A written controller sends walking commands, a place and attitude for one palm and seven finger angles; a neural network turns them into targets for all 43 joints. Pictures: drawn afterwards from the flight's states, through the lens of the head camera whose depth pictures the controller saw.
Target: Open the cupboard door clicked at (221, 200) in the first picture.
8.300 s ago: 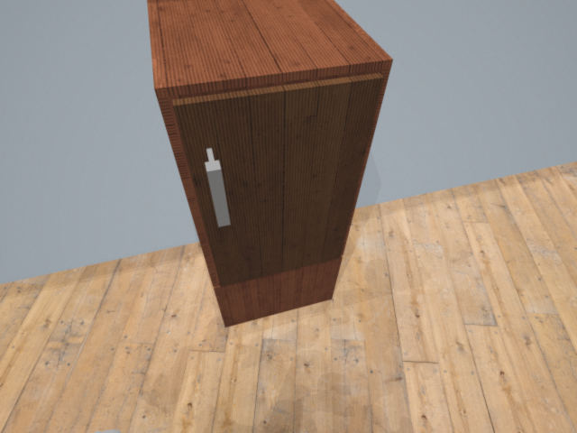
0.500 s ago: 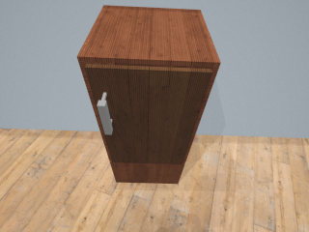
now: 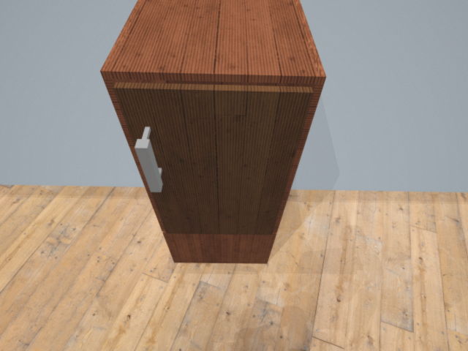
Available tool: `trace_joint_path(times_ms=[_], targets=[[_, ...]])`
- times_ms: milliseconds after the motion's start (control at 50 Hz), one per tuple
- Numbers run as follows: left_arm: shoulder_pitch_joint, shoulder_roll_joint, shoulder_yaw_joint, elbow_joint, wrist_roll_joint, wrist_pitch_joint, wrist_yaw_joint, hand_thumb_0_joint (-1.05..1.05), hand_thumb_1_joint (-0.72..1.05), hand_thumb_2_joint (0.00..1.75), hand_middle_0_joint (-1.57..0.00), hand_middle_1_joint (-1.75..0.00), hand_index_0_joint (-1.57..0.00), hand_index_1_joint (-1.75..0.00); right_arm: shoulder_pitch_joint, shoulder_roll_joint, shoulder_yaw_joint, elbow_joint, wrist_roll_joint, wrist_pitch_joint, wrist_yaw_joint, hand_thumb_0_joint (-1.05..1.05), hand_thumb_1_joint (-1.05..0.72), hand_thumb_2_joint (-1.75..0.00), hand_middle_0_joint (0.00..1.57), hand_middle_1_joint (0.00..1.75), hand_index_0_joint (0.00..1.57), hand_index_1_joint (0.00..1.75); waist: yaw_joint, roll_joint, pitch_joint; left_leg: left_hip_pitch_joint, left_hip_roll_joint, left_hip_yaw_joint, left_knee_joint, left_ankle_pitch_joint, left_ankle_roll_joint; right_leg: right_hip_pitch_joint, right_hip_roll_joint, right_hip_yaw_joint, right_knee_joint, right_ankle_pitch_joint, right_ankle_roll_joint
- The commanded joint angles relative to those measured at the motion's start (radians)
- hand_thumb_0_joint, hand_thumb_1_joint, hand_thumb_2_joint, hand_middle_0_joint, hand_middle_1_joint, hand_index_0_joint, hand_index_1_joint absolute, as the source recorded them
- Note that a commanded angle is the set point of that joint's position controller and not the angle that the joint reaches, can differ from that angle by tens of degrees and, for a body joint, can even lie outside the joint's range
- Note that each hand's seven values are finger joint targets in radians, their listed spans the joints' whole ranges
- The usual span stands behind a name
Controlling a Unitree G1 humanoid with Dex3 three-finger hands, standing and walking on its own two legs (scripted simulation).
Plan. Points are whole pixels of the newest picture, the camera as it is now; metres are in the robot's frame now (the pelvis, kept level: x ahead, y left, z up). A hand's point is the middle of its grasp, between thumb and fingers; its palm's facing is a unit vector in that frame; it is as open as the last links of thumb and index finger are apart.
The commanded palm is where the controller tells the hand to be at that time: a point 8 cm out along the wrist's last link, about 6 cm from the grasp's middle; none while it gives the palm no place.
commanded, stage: come to a stop and stand still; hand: left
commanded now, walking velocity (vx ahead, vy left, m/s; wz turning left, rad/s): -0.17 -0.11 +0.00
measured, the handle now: (152, 160) +0.49 +0.22 -0.01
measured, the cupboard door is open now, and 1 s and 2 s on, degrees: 0 0 0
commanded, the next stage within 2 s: look again from close up in 1.04 s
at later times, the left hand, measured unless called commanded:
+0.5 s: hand out of the picture -0.03 +0.12 -0.17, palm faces +0.10 -0.97 -0.21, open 7.4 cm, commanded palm none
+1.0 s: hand out of the picture -0.02 +0.20 -0.17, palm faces +0.02 -0.97 -0.24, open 7.4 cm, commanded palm none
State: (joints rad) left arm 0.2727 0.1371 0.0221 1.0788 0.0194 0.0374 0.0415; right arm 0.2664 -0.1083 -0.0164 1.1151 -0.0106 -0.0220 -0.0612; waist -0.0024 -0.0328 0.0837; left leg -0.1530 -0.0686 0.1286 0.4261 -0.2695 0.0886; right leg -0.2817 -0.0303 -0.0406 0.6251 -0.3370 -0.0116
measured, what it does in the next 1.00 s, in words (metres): steps on the spot: right foot, then left foot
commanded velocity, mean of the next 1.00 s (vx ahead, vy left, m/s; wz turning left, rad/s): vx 0.03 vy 0.07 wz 0.00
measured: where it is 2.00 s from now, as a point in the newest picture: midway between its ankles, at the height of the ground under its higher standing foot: outside the picture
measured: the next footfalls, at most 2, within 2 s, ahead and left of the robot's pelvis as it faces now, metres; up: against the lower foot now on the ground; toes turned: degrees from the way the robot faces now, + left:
right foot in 0.20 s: +0.01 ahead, -0.17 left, +0.00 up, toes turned +0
left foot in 0.60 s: +0.01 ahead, +0.08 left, +0.00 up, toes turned +4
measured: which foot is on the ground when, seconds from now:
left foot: down 0.00-0.24, up 0.26-0.58, down 0.60-1.00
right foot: up 0.00-0.18, down 0.20-1.00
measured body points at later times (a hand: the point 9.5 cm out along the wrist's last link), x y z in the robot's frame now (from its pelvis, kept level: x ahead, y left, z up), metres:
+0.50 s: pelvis -0.03 -0.06 +0.01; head +0.00 -0.05 +0.45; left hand -0.04 +0.17 -0.15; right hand +0.03 -0.30 -0.14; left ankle -0.05 +0.07 -0.70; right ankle -0.03 -0.17 -0.74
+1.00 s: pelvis -0.04 +0.01 +0.00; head -0.03 +0.01 +0.45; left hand -0.02 +0.25 -0.15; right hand +0.03 -0.23 -0.15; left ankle -0.03 +0.07 -0.74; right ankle -0.03 -0.17 -0.74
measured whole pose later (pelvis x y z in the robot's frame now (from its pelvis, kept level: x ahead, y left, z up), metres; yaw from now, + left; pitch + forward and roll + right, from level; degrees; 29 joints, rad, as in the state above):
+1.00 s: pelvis -0.04 +0.01 +0.00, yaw +1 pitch -1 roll +0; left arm 0.28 0.21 -0.01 1.04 0.02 0.01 0.02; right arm 0.25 -0.18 0.00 0.96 -0.01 -0.02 -0.01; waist 0.01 0.00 0.02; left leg -0.23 -0.05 0.09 0.49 -0.26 0.08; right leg -0.24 -0.10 0.03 0.51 -0.26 0.04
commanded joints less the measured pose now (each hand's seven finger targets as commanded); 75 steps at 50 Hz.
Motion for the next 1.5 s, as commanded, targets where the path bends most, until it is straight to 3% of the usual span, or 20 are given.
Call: trace_joint_path(times_ms=[0,60,120,140,160,180,200,240,300,380,460,520,540,560,600,640,720,800,980,1480], targets=[[0.030,0.053,0.036,-0.086,0.008,0.011,0.005,0.00,0.90,0.90,-0.20,-0.30,-0.20,-0.30,0.077,-0.169,-0.044,-0.050,-0.016,0.014,-0.018,0.00,-0.90,-0.90,0.20,0.30,0.20,0.30,-0.008,0.075,-0.047,0.049,0.438,-0.327,-0.066,0.756,0.159,-0.162,-0.007,0.082,0.309,-0.168,0.000],[0.033,0.028,0.034,-0.107,0.002,0.009,0.003,0.00,0.90,0.90,-0.20,-0.30,-0.20,-0.30,0.015,-0.177,-0.051,-0.080,-0.024,0.020,-0.002,0.00,-0.90,-0.90,0.20,0.30,0.20,0.30,0.007,0.106,-0.076,-0.012,0.383,-0.259,-0.060,0.604,0.127,-0.091,-0.013,0.063,0.258,-0.134,0.007],[0.082,0.019,0.020,-0.086,0.002,-0.018,-0.001,0.00,0.90,0.90,-0.20,-0.30,-0.20,-0.30,0.007,-0.157,-0.043,-0.078,-0.018,0.021,0.018,0.00,-0.90,-0.90,0.20,0.30,0.20,0.30,0.030,0.122,-0.103,-0.063,0.293,-0.197,-0.010,0.333,0.050,0.075,-0.010,0.000,-0.075,0.040,0.020],[0.095,0.042,0.017,-0.077,0.006,-0.031,0.001,0.00,0.90,0.90,-0.20,-0.30,-0.20,-0.30,0.018,-0.136,-0.039,-0.074,-0.009,0.019,0.025,0.00,-0.90,-0.90,0.20,0.30,0.20,0.30,0.033,0.058,-0.096,-0.112,0.229,-0.171,0.036,0.163,0.001,0.136,-0.029,0.034,-0.204,0.130,0.020],[0.078,0.099,0.015,-0.077,0.009,-0.047,0.006,0.00,0.90,0.90,-0.20,-0.30,-0.20,-0.30,0.031,-0.094,-0.032,-0.083,0.003,0.020,0.030,0.00,-0.90,-0.90,0.20,0.30,0.20,0.30,0.012,-0.089,-0.071,-0.175,0.138,-0.118,0.097,-0.046,-0.056,0.130,-0.155,0.216,-0.273,0.155,-0.023],[0.054,0.164,0.019,-0.085,0.005,-0.051,0.005,0.00,0.90,0.90,-0.20,-0.30,-0.20,-0.30,0.032,-0.075,-0.025,-0.092,0.001,0.026,0.040,0.00,-0.90,-0.90,0.20,0.30,0.20,0.30,0.000,-0.150,-0.039,-0.185,0.086,-0.079,0.121,-0.160,-0.087,0.066,-0.275,0.311,-0.332,0.151,-0.087],[0.047,0.194,0.022,-0.095,0.006,-0.050,0.001,0.00,0.90,0.90,-0.20,-0.30,-0.20,-0.30,0.024,-0.079,-0.027,-0.093,-0.007,0.032,0.047,0.00,-0.90,-0.90,0.20,0.30,0.20,0.30,0.006,-0.100,-0.039,-0.129,0.074,-0.083,0.159,-0.167,-0.091,-0.018,-0.301,0.346,-0.360,0.031,-0.118],[0.037,0.193,0.030,-0.099,0.005,-0.056,0.001,0.00,0.90,0.90,-0.20,-0.30,-0.20,-0.30,-0.012,-0.101,-0.028,-0.101,-0.011,0.040,0.051,0.00,-0.90,-0.90,0.20,0.30,0.20,0.30,0.031,-0.189,0.009,-0.224,0.080,-0.105,0.268,-0.163,-0.090,0.017,-0.286,0.386,-0.386,0.052,-0.138],[0.064,0.202,0.041,-0.104,0.009,-0.062,0.000,0.00,0.90,0.90,-0.20,-0.30,-0.20,-0.30,-0.036,-0.117,-0.031,-0.112,-0.009,0.032,0.059,0.00,-0.90,-0.90,0.20,0.30,0.20,0.30,0.048,-0.116,-0.019,-0.305,0.080,-0.113,0.398,-0.172,-0.098,0.119,-0.302,0.364,-0.348,0.266,-0.177],[0.103,0.208,0.052,-0.105,0.013,-0.063,0.000,0.00,0.90,0.90,-0.20,-0.30,-0.20,-0.30,-0.059,-0.126,-0.034,-0.143,-0.004,0.034,0.065,0.00,-0.90,-0.90,0.20,0.30,0.20,0.30,0.062,-0.118,-0.048,-0.334,0.073,-0.097,0.423,-0.155,-0.118,0.186,-0.290,0.298,-0.318,0.409,-0.180],[0.098,0.224,0.058,-0.106,0.016,-0.054,0.000,0.00,0.90,0.90,-0.20,-0.30,-0.20,-0.30,-0.069,-0.123,-0.029,-0.166,0.003,0.033,0.065,0.00,-0.90,-0.90,0.20,0.30,0.20,0.30,0.057,-0.143,-0.073,-0.238,0.068,-0.094,0.289,-0.128,-0.113,0.136,-0.275,0.271,-0.306,0.380,-0.173],[0.052,0.207,0.055,-0.105,0.008,-0.043,-0.003,0.00,0.90,0.90,-0.20,-0.30,-0.20,-0.30,0.022,-0.107,-0.020,-0.127,0.003,0.020,0.057,0.00,-0.90,-0.90,0.20,0.30,0.20,0.30,0.005,-0.115,-0.088,0.018,0.042,-0.059,0.013,0.051,-0.106,0.000,-0.187,0.188,-0.237,0.246,-0.098],[0.049,0.182,0.046,-0.108,0.004,-0.037,-0.005,0.00,0.90,0.90,-0.20,-0.30,-0.20,-0.30,0.054,-0.130,-0.022,-0.112,0.003,0.012,0.052,0.00,-0.90,-0.90,0.20,0.30,0.20,0.30,-0.006,-0.064,-0.080,0.089,0.082,-0.080,-0.037,0.079,-0.097,-0.057,-0.137,0.154,-0.187,0.146,-0.068],[0.079,0.153,0.020,-0.055,0.011,-0.068,0.026,0.00,0.90,0.90,-0.20,-0.30,-0.20,-0.30,0.005,-0.228,-0.032,-0.169,-0.003,0.012,0.053,0.00,-0.90,-0.90,0.20,0.30,0.20,0.30,-0.017,0.258,-0.072,-0.017,0.170,-0.086,0.074,0.060,-0.108,-0.003,-0.110,0.103,-0.153,0.088,-0.038],[0.094,0.150,0.007,-0.092,0.011,-0.059,0.020,0.00,0.90,0.90,-0.20,-0.30,-0.20,-0.30,0.005,-0.201,-0.015,-0.222,-0.017,0.005,0.051,0.00,-0.90,-0.90,0.20,0.30,0.20,0.30,0.001,0.302,-0.119,-0.100,0.221,-0.219,0.050,0.317,-0.050,0.039,-0.043,0.007,-0.035,0.052,-0.023],[0.078,0.139,-0.006,-0.073,0.008,-0.040,0.012,0.00,0.90,0.90,-0.20,-0.30,-0.20,-0.30,-0.011,-0.218,-0.013,-0.244,-0.009,0.007,0.036,0.00,-0.90,-0.90,0.20,0.30,0.20,0.30,0.010,0.210,-0.093,-0.103,0.234,-0.260,0.007,0.363,-0.020,0.025,-0.013,-0.012,-0.025,-0.038,-0.009],[0.066,0.144,-0.016,-0.074,0.005,-0.037,-0.003,0.00,0.90,0.90,-0.20,-0.30,-0.20,-0.30,-0.015,-0.217,-0.012,-0.250,-0.006,0.005,0.039,0.00,-0.90,-0.90,0.20,0.30,0.20,0.30,0.013,0.057,-0.021,-0.154,0.192,-0.245,-0.054,0.090,-0.030,0.024,-0.034,0.033,-0.096,0.033,-0.008],[0.068,0.151,-0.015,-0.088,0.010,-0.035,-0.009,0.00,0.90,0.90,-0.20,-0.30,-0.20,-0.30,-0.015,-0.214,-0.019,-0.244,-0.008,0.000,0.043,0.00,-0.90,-0.90,0.20,0.30,0.20,0.30,0.016,0.057,0.009,-0.183,0.185,-0.265,-0.141,-0.082,-0.033,0.018,-0.038,0.040,-0.109,0.061,-0.005],[0.044,0.161,-0.012,-0.082,0.002,-0.045,-0.009,0.00,0.90,0.90,-0.20,-0.30,-0.20,-0.30,0.023,-0.205,-0.013,-0.189,-0.006,-0.021,0.035,0.00,-0.90,-0.90,0.20,0.30,0.20,0.30,0.013,0.058,-0.083,-0.048,0.183,-0.211,-0.102,0.240,-0.042,0.053,-0.063,0.055,-0.151,0.163,0.003],[0.048,0.130,-0.021,-0.013,-0.005,-0.059,-0.008,0.00,0.90,0.90,-0.20,-0.30,-0.20,-0.30,0.062,-0.145,0.001,-0.046,0.002,-0.009,0.035,0.00,-0.90,-0.90,0.20,0.30,0.20,0.30,0.001,0.011,-0.037,-0.045,0.163,-0.149,-0.083,0.105,-0.063,0.048,-0.076,0.109,-0.251,0.164,-0.009]])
